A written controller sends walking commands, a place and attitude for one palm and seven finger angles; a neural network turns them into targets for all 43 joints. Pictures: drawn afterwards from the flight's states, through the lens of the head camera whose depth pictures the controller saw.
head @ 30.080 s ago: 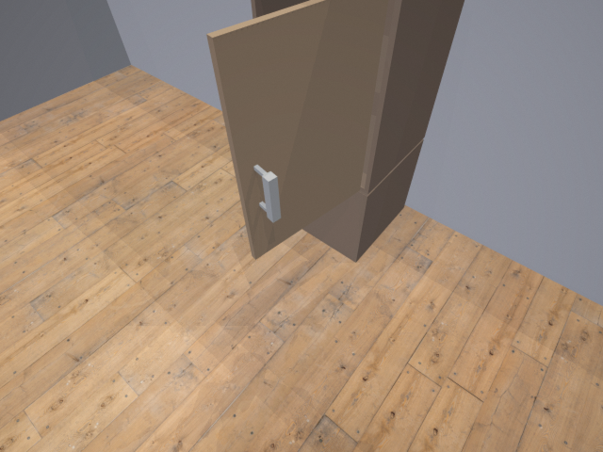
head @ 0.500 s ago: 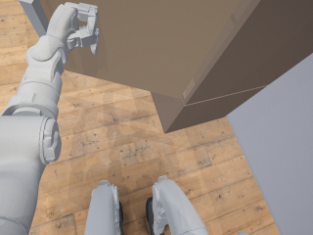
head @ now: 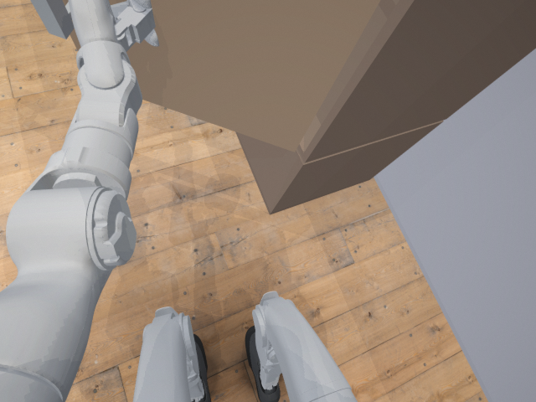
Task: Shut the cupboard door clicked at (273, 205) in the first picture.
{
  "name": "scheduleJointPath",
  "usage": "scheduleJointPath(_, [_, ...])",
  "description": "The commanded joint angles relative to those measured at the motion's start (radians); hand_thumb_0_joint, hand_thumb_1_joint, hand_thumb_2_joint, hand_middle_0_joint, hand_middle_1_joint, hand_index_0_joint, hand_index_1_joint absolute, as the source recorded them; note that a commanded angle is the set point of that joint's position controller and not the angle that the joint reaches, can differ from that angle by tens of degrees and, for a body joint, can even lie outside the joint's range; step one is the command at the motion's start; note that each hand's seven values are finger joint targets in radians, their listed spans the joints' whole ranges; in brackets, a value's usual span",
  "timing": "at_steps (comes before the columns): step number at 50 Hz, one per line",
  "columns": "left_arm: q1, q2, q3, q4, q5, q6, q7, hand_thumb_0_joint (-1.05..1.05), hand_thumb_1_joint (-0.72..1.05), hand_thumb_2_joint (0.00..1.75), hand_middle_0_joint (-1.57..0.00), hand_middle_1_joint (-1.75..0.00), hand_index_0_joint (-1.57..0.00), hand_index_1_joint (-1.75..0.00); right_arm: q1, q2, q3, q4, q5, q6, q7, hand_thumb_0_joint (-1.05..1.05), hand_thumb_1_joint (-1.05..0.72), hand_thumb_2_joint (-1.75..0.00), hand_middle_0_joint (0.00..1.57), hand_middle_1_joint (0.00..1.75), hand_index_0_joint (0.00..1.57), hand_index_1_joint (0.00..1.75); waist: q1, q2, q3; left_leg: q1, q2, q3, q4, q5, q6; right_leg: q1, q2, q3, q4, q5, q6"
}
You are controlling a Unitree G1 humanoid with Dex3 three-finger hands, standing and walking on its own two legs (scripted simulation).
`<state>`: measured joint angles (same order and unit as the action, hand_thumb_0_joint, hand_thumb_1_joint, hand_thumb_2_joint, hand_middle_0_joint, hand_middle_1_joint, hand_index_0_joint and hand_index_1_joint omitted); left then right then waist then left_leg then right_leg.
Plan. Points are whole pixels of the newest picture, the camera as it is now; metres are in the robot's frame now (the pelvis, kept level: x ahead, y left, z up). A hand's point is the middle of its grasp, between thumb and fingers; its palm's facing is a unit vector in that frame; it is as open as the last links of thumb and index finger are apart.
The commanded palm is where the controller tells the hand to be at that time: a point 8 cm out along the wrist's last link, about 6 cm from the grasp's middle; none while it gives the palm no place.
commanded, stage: pull the fist back off the door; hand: left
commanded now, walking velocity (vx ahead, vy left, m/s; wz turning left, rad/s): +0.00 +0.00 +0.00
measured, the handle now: out of the picture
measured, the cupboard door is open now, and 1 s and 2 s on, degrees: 52 52 52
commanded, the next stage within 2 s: draw the hand back to the body in 0.64 s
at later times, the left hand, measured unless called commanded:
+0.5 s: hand (155, 72) +0.53 +0.07 +0.08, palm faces +0.07 -1.00 -0.02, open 3.1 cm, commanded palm +0.49 +0.10 +0.09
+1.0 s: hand (117, 92) +0.46 +0.10 +0.14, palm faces +0.10 -0.99 -0.10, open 3.1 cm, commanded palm +0.41 +0.14 +0.15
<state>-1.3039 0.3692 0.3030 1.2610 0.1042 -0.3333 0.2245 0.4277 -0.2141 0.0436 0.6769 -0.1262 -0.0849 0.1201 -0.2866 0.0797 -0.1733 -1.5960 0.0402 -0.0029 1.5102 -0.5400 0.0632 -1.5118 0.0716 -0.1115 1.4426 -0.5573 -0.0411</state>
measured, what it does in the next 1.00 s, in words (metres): rises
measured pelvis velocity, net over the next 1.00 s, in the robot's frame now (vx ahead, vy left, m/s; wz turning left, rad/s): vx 0.04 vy -0.02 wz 0.05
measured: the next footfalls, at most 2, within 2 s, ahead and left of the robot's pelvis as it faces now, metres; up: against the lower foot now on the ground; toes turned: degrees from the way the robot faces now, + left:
none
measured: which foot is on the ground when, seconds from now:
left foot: down 0.00-1.00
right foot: down 0.00-1.00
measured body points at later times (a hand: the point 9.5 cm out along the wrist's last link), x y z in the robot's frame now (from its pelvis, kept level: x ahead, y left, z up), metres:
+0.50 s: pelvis +0.04 -0.02 +0.05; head +0.19 +0.00 +0.47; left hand +0.52 +0.13 +0.08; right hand +0.07 -0.29 -0.07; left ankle +0.06 +0.08 -0.56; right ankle +0.05 -0.10 -0.56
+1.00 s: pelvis +0.04 -0.02 +0.09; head +0.14 -0.04 +0.52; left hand +0.44 +0.15 +0.14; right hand +0.11 -0.25 -0.06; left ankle +0.06 +0.08 -0.56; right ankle +0.05 -0.10 -0.56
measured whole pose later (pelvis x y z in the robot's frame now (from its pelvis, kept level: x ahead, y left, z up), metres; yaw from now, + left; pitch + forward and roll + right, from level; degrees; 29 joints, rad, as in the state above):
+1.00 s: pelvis +0.04 -0.02 +0.09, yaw +3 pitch +22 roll +1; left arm -0.49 0.14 0.12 0.72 -0.05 -0.47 0.10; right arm 0.34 -0.21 -0.01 0.60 -0.01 0.09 0.08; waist -0.07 0.06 -0.16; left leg -1.03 0.01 0.06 1.14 -0.49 0.03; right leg -1.00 0.06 -0.03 1.16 -0.53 -0.06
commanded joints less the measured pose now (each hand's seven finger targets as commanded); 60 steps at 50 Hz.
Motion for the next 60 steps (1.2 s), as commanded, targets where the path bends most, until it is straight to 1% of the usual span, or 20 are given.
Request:
scheduleJointPath(1, [-0.502, 0.138, -0.041, -0.235, 0.098, -0.134, 0.042, 0.00, 0.90, 0.90, -1.30, -1.50, -1.30, -1.50, 0.251, -0.233, -0.103, -0.007, 0.003, 0.036, 0.023, 0.00, -0.90, -0.90, 0.20, 0.30, 0.20, 0.30, -0.038, 0.205, -0.683, 0.780, 0.020, -0.184, -0.204, 0.307, -0.054, 0.171, -0.007, 0.050, -0.192, 0.200, 0.007])
scheduleJointPath(3, [-0.473, 0.115, -0.056, -0.235, 0.054, -0.122, -0.007, 0.00, 0.90, 0.90, -1.30, -1.50, -1.30, -1.50, 0.239, -0.230, -0.103, -0.020, 0.024, 0.052, 0.019, 0.00, -0.90, -0.90, 0.20, 0.30, 0.20, 0.30, -0.028, 0.176, -0.687, 0.755, 0.008, -0.162, -0.227, 0.287, -0.046, 0.265, -0.002, 0.058, -0.228, 0.210, 0.007])
scheduleJointPath(6, [-0.380, 0.138, 0.017, -0.268, -0.042, -0.107, -0.055, 0.00, 0.90, 0.90, -1.30, -1.50, -1.30, -1.50, 0.228, -0.226, -0.096, -0.045, 0.043, 0.063, 0.004, 0.00, -0.90, -0.90, 0.20, 0.30, 0.20, 0.30, 0.017, 0.122, -0.699, 0.723, -0.004, -0.127, -0.258, 0.304, -0.038, 0.399, 0.001, 0.077, -0.266, 0.253, 0.011])
scheduleJointPath(9, [-0.255, 0.098, 0.033, -0.290, -0.094, -0.132, -0.067, 0.00, 0.90, 0.90, -1.30, -1.50, -1.30, -1.50, 0.210, -0.205, -0.096, -0.055, 0.050, 0.068, -0.001, 0.00, -0.90, -0.90, 0.20, 0.30, 0.20, 0.30, 0.039, 0.035, -0.631, 0.670, -0.011, -0.093, -0.271, 0.322, -0.033, 0.487, -0.002, 0.093, -0.296, 0.308, 0.019])
scheduleJointPath(15, [-0.037, -0.062, -0.085, -0.252, -0.056, -0.230, -0.059, 0.00, 0.90, 0.90, -1.30, -1.50, -1.30, -1.50, 0.184, -0.183, -0.111, -0.052, 0.047, 0.087, 0.014, 0.00, -0.90, -0.90, 0.20, 0.30, 0.20, 0.30, 0.045, -0.034, -0.453, 0.608, -0.026, -0.045, -0.280, 0.303, -0.027, 0.510, -0.012, 0.111, -0.324, 0.362, 0.024])
scheduleJointPath(20, [0.041, -0.112, -0.115, -0.303, -0.092, -0.257, -0.079, 0.00, 0.90, 0.90, -1.30, -1.50, -1.30, -1.50, 0.136, -0.182, -0.126, -0.066, 0.059, 0.112, 0.008, 0.00, -0.90, -0.90, 0.20, 0.30, 0.20, 0.30, 0.072, -0.038, -0.484, 0.628, -0.043, -0.021, -0.277, 0.330, -0.028, 0.578, -0.026, 0.135, -0.331, 0.446, 0.028])
scheduleJointPath(23, [0.025, -0.132, -0.145, -0.430, -0.100, -0.299, -0.077, 0.00, 0.90, 0.90, -1.30, -1.50, -1.30, -1.50, 0.101, -0.175, -0.132, -0.073, 0.062, 0.117, 0.002, 0.00, -0.90, -0.90, 0.20, 0.30, 0.20, 0.30, 0.093, 0.040, -0.558, 0.725, -0.044, -0.025, -0.276, 0.393, -0.033, 0.578, -0.031, 0.131, -0.312, 0.499, 0.026])
scheduleJointPath(27, [0.080, -0.160, -0.195, -0.560, -0.095, -0.346, -0.063, 0.00, 0.90, 0.90, -1.30, -1.50, -1.30, -1.50, 0.061, -0.170, -0.143, -0.082, 0.067, 0.121, -0.006, 0.00, -0.90, -0.90, 0.20, 0.30, 0.20, 0.30, 0.103, 0.021, -0.618, 0.795, -0.041, -0.031, -0.273, 0.447, -0.033, 0.605, -0.033, 0.131, -0.304, 0.559, 0.032])
scheduleJointPath(34, [0.032, -0.169, -0.220, -0.427, -0.070, -0.310, -0.035, 0.00, 0.90, 0.90, -1.30, -1.50, -1.30, -1.50, 0.012, -0.161, -0.130, -0.063, 0.072, 0.135, -0.032, 0.00, -0.90, -0.90, 0.20, 0.30, 0.20, 0.30, 0.067, -0.075, -0.484, 0.643, -0.054, -0.015, -0.269, 0.286, -0.022, 0.617, -0.047, 0.163, -0.341, 0.457, 0.055])
scheduleJointPath(36, [0.036, -0.155, -0.192, -0.387, -0.082, -0.298, -0.031, 0.00, 0.90, 0.90, -1.30, -1.50, -1.30, -1.50, 0.008, -0.164, -0.124, -0.065, 0.071, 0.134, -0.038, 0.00, -0.90, -0.90, 0.20, 0.30, 0.20, 0.30, 0.075, -0.075, -0.492, 0.632, -0.057, -0.015, -0.271, 0.279, -0.022, 0.623, -0.046, 0.166, -0.340, 0.445, 0.052])
scheduleJointPath(38, [0.060, -0.167, -0.190, -0.363, -0.092, -0.295, -0.037, 0.00, 0.90, 0.90, -1.30, -1.50, -1.30, -1.50, -0.007, -0.158, -0.120, -0.072, 0.071, 0.134, -0.039, 0.00, -0.90, -0.90, 0.20, 0.30, 0.20, 0.30, 0.092, -0.058, -0.515, 0.635, -0.057, -0.014, -0.273, 0.290, -0.027, 0.630, -0.047, 0.163, -0.335, 0.454, 0.049])
scheduleJointPath(40, [0.163, -0.082, -0.105, -0.466, -0.113, -0.299, -0.049, 0.00, 0.90, 0.90, -1.30, -1.50, -1.30, -1.50, -0.016, -0.164, -0.121, -0.110, 0.077, 0.136, -0.037, 0.00, -0.90, -0.90, 0.20, 0.30, 0.20, 0.30, 0.164, -0.038, -0.627, 0.697, -0.059, -0.006, -0.305, 0.343, -0.031, 0.737, -0.047, 0.172, -0.338, 0.515, 0.045])
scheduleJointPath(42, [0.297, -0.049, -0.085, -0.565, -0.133, -0.286, -0.074, 0.00, 0.90, 0.90, -1.30, -1.50, -1.30, -1.50, -0.021, -0.161, -0.117, -0.150, 0.091, 0.142, -0.038, 0.00, -0.90, -0.90, 0.20, 0.30, 0.20, 0.30, 0.212, -0.032, -0.700, 0.766, -0.059, 0.000, -0.354, 0.414, -0.034, 0.839, -0.046, 0.171, -0.351, 0.614, 0.044])
scheduleJointPath(45, [0.458, -0.067, -0.127, -0.699, -0.145, -0.235, -0.111, 0.00, 0.90, 0.90, -1.30, -1.50, -1.30, -1.50, -0.028, -0.148, -0.112, -0.190, 0.117, 0.148, -0.042, 0.00, -0.90, -0.90, 0.20, 0.30, 0.20, 0.30, 0.232, -0.109, -0.617, 0.776, -0.056, 0.016, -0.427, 0.386, -0.029, 0.938, -0.046, 0.179, -0.427, 0.626, 0.056])
scheduleJointPath(50, [0.571, -0.135, -0.219, -0.885, -0.216, -0.160, -0.167, 0.00, 0.90, 0.90, -1.30, -1.50, -1.30, -1.50, -0.057, -0.149, -0.108, -0.215, 0.151, 0.138, -0.081, 0.00, -0.90, -0.90, 0.20, 0.30, 0.20, 0.30, 0.194, -0.238, -0.401, 0.823, -0.052, 0.021, -0.527, 0.281, -0.015, 0.985, -0.059, 0.201, -0.589, 0.495, 0.082])
scheduleJointPath(53, [0.594, -0.160, -0.261, -0.919, -0.249, -0.156, -0.196, 0.00, 0.90, 0.90, -1.30, -1.50, -1.30, -1.50, -0.091, -0.151, -0.099, -0.203, 0.161, 0.114, -0.108, 0.00, -0.90, -0.90, 0.20, 0.30, 0.20, 0.30, 0.183, -0.215, -0.263, 0.888, -0.048, 0.013, -0.581, 0.222, -0.013, 0.922, -0.057, 0.173, -0.655, 0.327, 0.058])
scheduleJointPath(55, [0.635, -0.142, -0.264, -0.928, -0.244, -0.160, -0.211, 0.00, 0.90, 0.90, -1.30, -1.50, -1.30, -1.50, -0.109, -0.152, -0.096, -0.196, 0.162, 0.101, -0.117, 0.00, -0.90, -0.90, 0.20, 0.30, 0.20, 0.30, 0.193, -0.162, -0.211, 0.933, -0.047, 0.007, -0.608, 0.202, -0.015, 0.894, -0.058, 0.164, -0.678, 0.263, 0.046])
scheduleJointPath(56, [0.669, -0.135, -0.273, -0.949, -0.240, -0.159, -0.219, 0.00, 0.90, 0.90, -1.30, -1.50, -1.30, -1.50, -0.118, -0.152, -0.094, -0.205, 0.165, 0.096, -0.119, 0.00, -0.90, -0.90, 0.20, 0.30, 0.20, 0.30, 0.199, -0.095, -0.195, 0.970, -0.048, 0.010, -0.623, 0.199, -0.015, 0.883, -0.057, 0.163, -0.689, 0.245, 0.043])
scheduleJointPath(57, [0.722, -0.116, -0.257, -0.936, -0.236, -0.154, -0.224, 0.00, 0.90, 0.90, -1.30, -1.50, -1.30, -1.50, -0.128, -0.151, -0.090, -0.200, 0.167, 0.095, -0.121, 0.00, -0.90, -0.90, 0.20, 0.30, 0.20, 0.30, 0.215, -0.082, -0.185, 0.998, -0.045, 0.002, -0.645, 0.208, -0.019, 0.883, -0.054, 0.145, -0.687, 0.249, 0.034])
scheduleJointPath(60, [0.853, -0.102, -0.260, -1.048, -0.241, -0.132, -0.244, 0.00, 0.90, 0.90, -1.24, -1.44, -1.24, -1.44, -0.162, -0.150, -0.085, -0.236, 0.173, 0.087, -0.116, 0.00, -0.90, -0.90, 0.20, 0.30, 0.20, 0.30, 0.256, 0.012, -0.236, 1.118, -0.040, -0.006, -0.697, 0.286, -0.028, 0.924, -0.046, 0.112, -0.676, 0.334, 0.019])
